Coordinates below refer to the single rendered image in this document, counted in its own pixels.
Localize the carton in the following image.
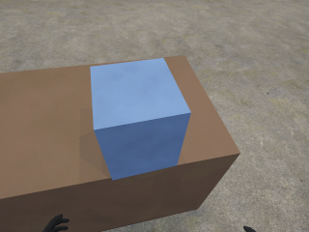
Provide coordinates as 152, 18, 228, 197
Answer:
90, 58, 191, 181

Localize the left robot hand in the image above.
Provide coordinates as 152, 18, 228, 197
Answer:
42, 214, 70, 232

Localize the pedestal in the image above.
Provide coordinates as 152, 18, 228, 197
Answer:
0, 55, 240, 232

